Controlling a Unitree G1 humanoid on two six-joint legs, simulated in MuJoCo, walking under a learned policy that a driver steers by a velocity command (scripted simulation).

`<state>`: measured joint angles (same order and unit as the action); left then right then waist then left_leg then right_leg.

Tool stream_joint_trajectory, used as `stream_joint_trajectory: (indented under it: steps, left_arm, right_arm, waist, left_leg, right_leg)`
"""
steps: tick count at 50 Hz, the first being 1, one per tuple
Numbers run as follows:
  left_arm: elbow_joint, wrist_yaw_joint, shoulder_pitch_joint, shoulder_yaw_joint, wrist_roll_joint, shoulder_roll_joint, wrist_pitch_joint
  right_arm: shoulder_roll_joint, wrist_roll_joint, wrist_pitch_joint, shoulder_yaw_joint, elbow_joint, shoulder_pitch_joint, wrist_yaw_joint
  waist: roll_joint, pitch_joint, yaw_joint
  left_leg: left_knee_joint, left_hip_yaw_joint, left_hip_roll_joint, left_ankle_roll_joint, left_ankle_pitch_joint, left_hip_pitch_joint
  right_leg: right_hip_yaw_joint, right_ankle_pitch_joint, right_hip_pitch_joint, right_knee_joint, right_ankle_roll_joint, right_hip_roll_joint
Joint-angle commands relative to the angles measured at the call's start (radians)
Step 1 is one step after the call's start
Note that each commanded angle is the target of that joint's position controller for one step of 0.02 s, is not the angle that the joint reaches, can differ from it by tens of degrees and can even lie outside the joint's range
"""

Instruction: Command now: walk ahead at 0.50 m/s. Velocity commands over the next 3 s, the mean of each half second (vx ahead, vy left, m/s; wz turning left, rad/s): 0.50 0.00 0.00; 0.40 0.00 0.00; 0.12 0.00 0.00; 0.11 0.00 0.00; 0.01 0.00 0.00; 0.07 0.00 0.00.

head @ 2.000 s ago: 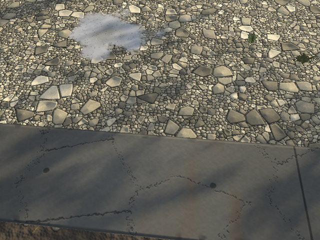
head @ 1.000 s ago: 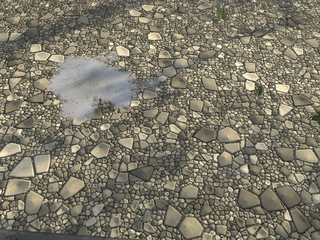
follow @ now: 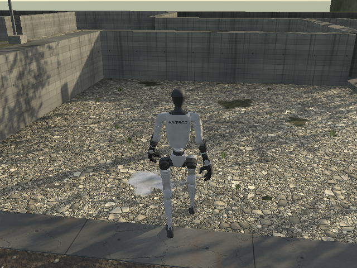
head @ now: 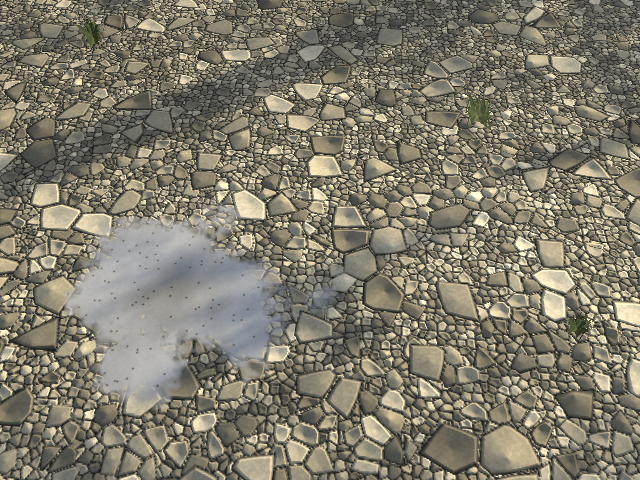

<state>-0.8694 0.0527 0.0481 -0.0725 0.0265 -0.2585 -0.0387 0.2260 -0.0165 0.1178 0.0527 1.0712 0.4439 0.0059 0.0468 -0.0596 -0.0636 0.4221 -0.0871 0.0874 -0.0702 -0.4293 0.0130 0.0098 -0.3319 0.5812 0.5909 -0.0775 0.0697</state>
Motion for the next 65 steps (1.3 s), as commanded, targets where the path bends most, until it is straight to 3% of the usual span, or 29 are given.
stream_joint_trajectory:
  steps: [1, 4, 6, 8, 9, 10, 11, 12, 13, 14, 16, 20, 23, 26, 29, 30, 31, 32, 34, 37, 41, 47, 53, 54, 55, 56, 57, 60, 65]
  left_arm:
    - [0.063, 0.002, -0.089, 0.008, -0.002, -0.036, -0.008]
    - [0.087, -0.001, -0.158, 0.017, 0.013, -0.044, -0.023]
    - [0.033, -0.012, -0.029, 0.014, 0.013, -0.057, -0.044]
    - [-0.091, -0.025, 0.317, -0.005, 0.043, -0.089, -0.049]
    - [-0.132, -0.017, 0.441, -0.025, 0.041, -0.164, -0.047]
    - [-0.123, -0.007, 0.534, -0.025, 0.018, -0.174, -0.05]
    - [-0.114, -0.01, 0.546, -0.034, -0.001, -0.179, -0.039]
    - [-0.103, -0.045, 0.489, -0.042, 0.014, -0.194, -0.023]
    - [-0.064, -0.061, 0.335, -0.005, 0.01, -0.086, -0.034]
    - [-0.065, -0.069, 0.292, -0.004, 0.009, -0.104, -0.051]
    - [-0.092, -0.063, 0.25, 0.013, -0.01, -0.067, -0.075]
    - [-0.106, -0.042, 0.234, 0.008, -0.019, -0.072, -0.082]
    - [-0.131, -0.037, 0.311, 0.006, -0.031, -0.079, -0.067]
    - [-0.154, -0.045, 0.365, 0.003, -0.013, -0.098, -0.049]
    - [-0.154, -0.048, 0.368, 0.01, -0.005, -0.086, -0.041]
    - [-0.115, -0.048, 0.378, 0.023, -0.004, -0.044, -0.041]
    - [-0.115, -0.042, 0.478, 0.028, -0.028, 0.013, -0.039]
    - [-0.115, -0.048, 0.38, 0.008, -0.003, -0.081, -0.027]
    - [-0.093, -0.036, 0.284, 0.009, -0.01, -0.054, -0.031]
    - [-0.114, -0.027, 0.309, 0.011, 0.012, -0.025, -0.004]
    - [-0.102, -0.037, 0.245, 0.014, 0.005, -0.007, 0.012]
    - [-0.071, -0.052, 0.107, 0.038, -0.007, 0.016, 0.013]
    - [-0.141, -0.081, 0.258, 0.037, -0.003, -0.003, -0.025]
    - [-0.165, -0.085, 0.335, 0.022, 0.006, -0.071, -0.04]
    - [-0.166, -0.085, 0.366, 0.018, 0.005, -0.109, -0.037]
    - [-0.161, -0.079, 0.347, 0.031, -0.023, -0.061, -0.024]
    - [-0.147, -0.076, 0.286, 0.038, -0.027, -0.045, -0.017]
    - [-0.131, -0.096, 0.162, 0.062, -0.008, 0.003, 0.002]
    - [-0.151, -0.092, 0.183, 0.058, -0.014, -0.028, 0.008]
  right_arm:
    - [0.086, -0.015, 0.005, 0.002, -0.051, -0.011, 0.003]
    - [0.097, -0.048, -0.017, 0.0, -0.029, 0.093, 0.028]
    - [0.113, -0.052, -0.042, -0.001, -0.025, 0.117, 0.048]
    - [0.125, -0.006, -0.059, 0.005, -0.024, 0.096, 0.036]
    - [0.079, 0.023, -0.054, 0.008, -0.028, 0.123, 0.023]
    - [0.077, 0.064, -0.049, 0.004, -0.039, 0.186, 0.041]
    - [0.111, 0.057, -0.045, 0.003, -0.063, 0.109, 0.048]
    - [0.104, 0.032, -0.046, -0.003, -0.109, -0.006, 0.04]
    - [0.143, -0.001, -0.036, 0.009, -0.134, -0.154, 0.025]
    - [0.123, -0.022, -0.042, 0.012, -0.142, -0.167, 0.007]
    - [0.063, -0.041, -0.075, 0.003, -0.15, -0.192, -0.026]
    - [0.006, -0.008, -0.068, -0.025, -0.163, -0.218, -0.044]
    - [0.041, -0.005, -0.069, -0.022, -0.198, -0.339, -0.036]
    - [0.069, -0.012, -0.067, -0.011, -0.23, -0.409, -0.035]
    - [0.12, -0.03, -0.04, 0.02, -0.135, -0.125, -0.019]
    - [0.215, -0.047, -0.028, 0.042, -0.111, 0.05, -0.006]
    - [0.288, -0.024, -0.042, 0.06, -0.097, 0.062, -0.008]
    - [0.214, 0.004, -0.055, 0.045, -0.12, -0.051, -0.009]
    - [0.115, 0.0, -0.049, 0.017, -0.147, -0.196, -0.015]
    - [0.087, 0.006, -0.023, 0.008, -0.12, -0.174, -0.007]
    - [0.101, 0.011, -0.009, 0.004, -0.086, -0.104, -0.001]
    - [0.08, 0.003, -0.03, -0.016, -0.05, -0.052, 0.009]
    - [0.073, 0.011, -0.049, -0.022, -0.023, -0.072, 0.026]
    - [0.065, 0.013, -0.043, -0.025, -0.032, -0.049, 0.026]
    - [-0.008, 0.039, -0.052, -0.04, -0.013, 0.09, 0.026]
    - [0.012, 0.038, -0.08, -0.032, 0.015, 0.096, 0.03]
    - [0.044, 0.015, -0.097, -0.02, 0.004, 0.026, 0.03]
    - [-0.007, -0.008, -0.125, -0.027, -0.003, -0.072, 0.022]
    - [-0.023, 0.006, -0.147, -0.039, 0.043, -0.052, 0.035]
  waist:
    - [-0.082, -0.079, 0.0]
    - [-0.058, -0.135, -0.061]
    - [-0.012, -0.094, -0.023]
    - [0.046, 0.077, 0.125]
    - [0.201, 0.196, 0.137]
    - [0.195, 0.38, 0.155]
    - [0.122, 0.437, 0.215]
    - [0.147, 0.364, 0.2]
    - [-0.073, 0.197, 0.162]
    - [0.014, 0.124, 0.124]
    - [-0.054, -0.009, 0.032]
    - [0.066, 0.037, 0.014]
    - [0.026, 0.024, 0.056]
    - [0.002, -0.017, 0.072]
    - [-0.069, 0.111, -0.039]
    - [-0.198, 0.235, -0.087]
    - [-0.393, 0.306, -0.032]
    - [-0.177, 0.164, -0.008]
    - [-0.104, 0.021, 0.044]
    - [-0.121, 0.028, 0.091]
    - [-0.097, 0.028, 0.104]
    - [-0.146, 0.037, 0.06]
    - [-0.104, 0.064, 0.118]
    - [-0.03, 0.139, 0.124]
    - [0.114, 0.254, 0.073]
    - [0.139, 0.304, 0.094]
    - [0.079, 0.207, 0.081]
    - [0.043, 0.048, 0.024]
    - [0.045, 0.091, 0.03]
  left_leg:
    - [-0.049, 0.151, -0.203, -0.098, 0.168, -0.214]
    - [0.125, 0.186, -0.208, -0.108, 0.224, -0.033]
    - [0.331, 0.177, -0.188, -0.113, 0.355, 0.032]
    - [0.781, 0.108, -0.123, -0.105, 0.417, -0.161]
    - [1.171, 0.035, -0.005, -0.07, -0.265, -0.484]
    - [1.344, 0.154, -0.012, -0.057, -0.385, -0.795]
    - [1.397, 0.17, -0.051, -0.054, -0.323, -0.955]
    - [1.412, 0.109, -0.08, -0.032, -0.201, -1.068]
    - [1.165, 0.148, -0.138, -0.02, 0.014, -1.011]
    - [1.081, 0.158, -0.154, 0.003, 0.05, -0.9]
    - [0.729, 0.14, -0.199, 0.058, 0.146, -0.643]
    - [0.339, 0.055, -0.164, 0.044, 0.405, -0.395]
    - [0.249, 0.038, -0.154, 0.019, 0.427, -0.429]
    - [0.18, 0.035, -0.144, -0.009, 0.328, -0.462]
    - [0.057, 0.048, -0.114, -0.053, 0.25, -0.097]
    - [0.005, 0.341, -0.357, -0.111, 0.175, 0.111]
    - [-0.171, 0.775, -0.528, -0.228, 0.074, 0.268]
    - [-0.182, 0.685, -0.47, -0.189, -0.063, 0.155]
    - [-0.228, 0.451, -0.379, -0.137, 0.095, -0.066]
    - [-0.26, 0.29, -0.309, -0.111, 0.361, -0.158]
    - [-0.208, 0.149, -0.293, -0.125, 0.909, -0.122]
    - [-0.149, 0.059, -0.25, -0.089, 1.056, -0.088]
    - [0.089, 0.096, -0.254, -0.057, 0.964, -0.026]
    - [0.202, 0.082, -0.209, -0.019, 0.756, -0.112]
    - [0.388, 0.04, -0.104, 0.011, 0.193, -0.233]
    - [0.497, 0.073, -0.045, 0.018, -0.208, -0.272]
    - [0.551, 0.113, -0.06, 0.022, -0.257, -0.31]
    - [0.43, 0.132, -0.107, 0.049, -0.097, -0.271]
    - [0.205, 0.082, -0.094, 0.073, 0.039, -0.179]
  right_leg:
    - [-0.042, -0.117, -0.137, -0.074, -0.011, -0.015]
    - [-0.025, -0.022, -0.028, -0.223, 0.014, -0.001]
    - [-0.016, -0.017, -0.127, -0.361, 0.009, 0.012]
    - [-0.066, -0.088, -0.593, -0.37, -0.026, 0.005]
    - [0.035, -0.566, -0.928, -0.094, -0.086, 0.157]
    - [0.224, -0.717, -1.276, 0.145, -0.164, 0.335]
    - [0.332, -0.382, -1.301, 0.07, -0.247, 0.379]
    - [0.454, 0.239, -1.142, -0.134, -0.312, 0.419]
    - [0.376, 0.444, -0.884, -0.282, -0.23, 0.333]
    - [0.427, 0.349, -0.683, -0.302, -0.259, 0.371]
    - [0.23, 0.204, -0.33, -0.391, -0.189, 0.23]
    - [0.021, 0.013, -0.26, -0.398, -0.126, 0.086]
    - [0.052, 0.12, -0.394, -0.417, -0.112, 0.126]
    - [0.07, 0.16, -0.512, -0.372, -0.102, 0.164]
    - [-0.018, 0.049, -0.456, 0.013, -0.056, 0.077]
    - [-0.085, 0.357, -0.289, 0.344, -0.028, 0.001]
    - [-0.064, 0.91, 0.01, 0.611, -0.009, -0.158]
    - [0.029, 0.845, 0.104, 0.669, -0.022, -0.078]
    - [0.031, 0.673, 0.06, 0.579, -0.018, -0.006]
    - [0.01, 0.606, -0.059, 0.506, 0.02, 0.017]
    - [-0.026, 0.546, -0.026, 0.416, 0.065, 0.003]
    - [-0.086, 0.413, -0.121, 0.122, 0.056, -0.044]
    - [-0.06, 0.311, -0.353, -0.214, -0.007, -0.065]
    - [0.042, -0.113, -0.535, -0.177, -0.024, 0.054]
    - [0.231, -0.541, -0.702, -0.114, -0.17, 0.266]
    - [0.336, -0.473, -0.666, -0.164, -0.268, 0.336]
    - [0.304, -0.249, -0.559, -0.22, -0.264, 0.305]
    - [0.17, 0.169, -0.316, -0.349, -0.148, 0.177]
    - [0.132, 0.457, -0.314, -0.367, -0.095, 0.125]
